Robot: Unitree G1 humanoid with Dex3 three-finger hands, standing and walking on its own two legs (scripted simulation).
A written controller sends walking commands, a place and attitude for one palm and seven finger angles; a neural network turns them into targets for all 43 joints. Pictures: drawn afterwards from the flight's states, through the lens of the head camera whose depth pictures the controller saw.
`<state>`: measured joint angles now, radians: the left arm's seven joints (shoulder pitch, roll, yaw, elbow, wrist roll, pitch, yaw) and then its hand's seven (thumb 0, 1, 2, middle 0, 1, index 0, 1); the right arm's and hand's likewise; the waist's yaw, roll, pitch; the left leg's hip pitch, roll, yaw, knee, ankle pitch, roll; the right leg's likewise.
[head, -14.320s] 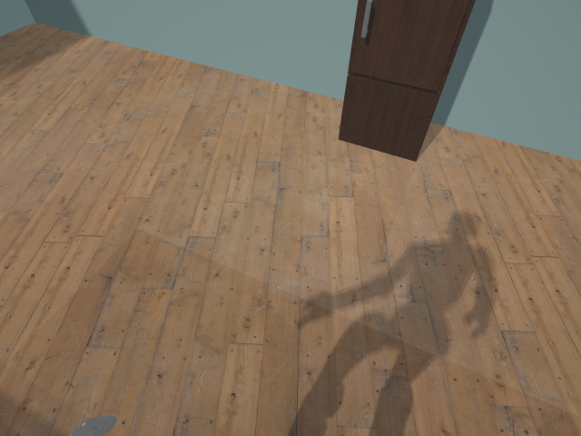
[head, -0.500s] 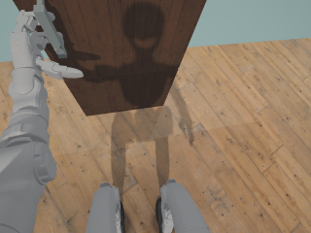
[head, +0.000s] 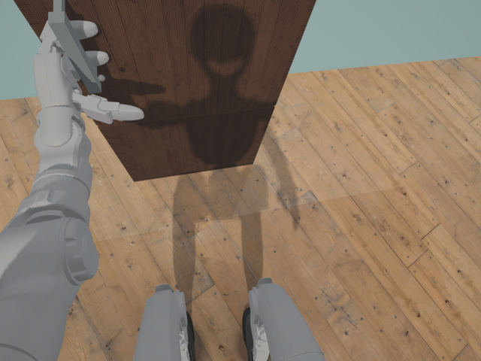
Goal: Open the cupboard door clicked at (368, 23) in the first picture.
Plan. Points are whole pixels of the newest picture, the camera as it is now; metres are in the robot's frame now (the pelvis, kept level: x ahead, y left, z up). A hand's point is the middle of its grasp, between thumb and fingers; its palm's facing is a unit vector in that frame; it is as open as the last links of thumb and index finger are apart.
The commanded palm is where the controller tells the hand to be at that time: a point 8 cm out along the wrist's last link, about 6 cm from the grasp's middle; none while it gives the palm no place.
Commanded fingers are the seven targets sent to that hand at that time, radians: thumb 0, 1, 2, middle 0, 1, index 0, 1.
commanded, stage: slide the fingers in behind the handle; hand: left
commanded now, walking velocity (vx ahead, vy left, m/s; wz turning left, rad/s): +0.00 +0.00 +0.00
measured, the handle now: (78, 48) +0.59 +0.20 +0.05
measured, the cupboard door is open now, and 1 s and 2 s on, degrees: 0 0 28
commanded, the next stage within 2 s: close the thumb around the handle in 0.22 s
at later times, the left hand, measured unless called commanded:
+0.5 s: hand (101, 78) +0.54 +0.17 +0.04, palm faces +0.12 -0.99 -0.02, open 13.2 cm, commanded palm +0.52 +0.19 +0.04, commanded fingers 0.00 0.06 0.54 -0.34 -1.26 -0.34 -1.26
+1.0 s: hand (100, 79) +0.54 +0.17 +0.04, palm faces +0.13 -0.99 -0.02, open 5.6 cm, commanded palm +0.51 +0.19 +0.04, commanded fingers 0.00 0.90 0.90 -0.40 -1.35 -0.40 -1.35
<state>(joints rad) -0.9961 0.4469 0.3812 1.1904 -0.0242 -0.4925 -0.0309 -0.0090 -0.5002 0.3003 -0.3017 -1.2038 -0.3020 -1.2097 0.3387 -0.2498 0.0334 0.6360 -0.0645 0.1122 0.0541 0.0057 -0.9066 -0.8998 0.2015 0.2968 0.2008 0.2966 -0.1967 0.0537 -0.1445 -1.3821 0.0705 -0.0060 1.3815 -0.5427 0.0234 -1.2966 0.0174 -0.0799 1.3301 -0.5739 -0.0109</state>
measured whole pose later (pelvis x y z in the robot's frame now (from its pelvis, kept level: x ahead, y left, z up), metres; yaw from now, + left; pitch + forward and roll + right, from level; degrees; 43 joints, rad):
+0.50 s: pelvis +0.00 +0.00 +0.00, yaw +0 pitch +31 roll -4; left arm -0.98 0.45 0.37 1.18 -0.03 -0.49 -0.04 -0.01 -0.36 0.36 -0.31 -1.22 -0.30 -1.22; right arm 0.33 -0.25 0.03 0.63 -0.06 0.11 0.05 0.01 -0.91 -0.90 0.20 0.30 0.20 0.30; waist -0.19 0.05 -0.15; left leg -1.37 0.07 -0.01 1.38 -0.55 0.02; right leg -1.28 0.02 -0.08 1.32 -0.58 -0.01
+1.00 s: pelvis +0.01 +0.00 +0.01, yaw +0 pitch +30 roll -4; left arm -0.95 0.42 0.37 1.16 -0.04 -0.51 -0.03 0.01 0.78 0.85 -0.37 -1.34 -0.35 -1.34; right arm 0.33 -0.25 0.02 0.64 -0.06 0.12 0.06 0.01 -0.91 -0.90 0.20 0.30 0.20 0.30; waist -0.18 0.05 -0.15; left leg -1.34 0.07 0.00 1.36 -0.55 0.02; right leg -1.26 0.02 -0.07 1.31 -0.58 -0.01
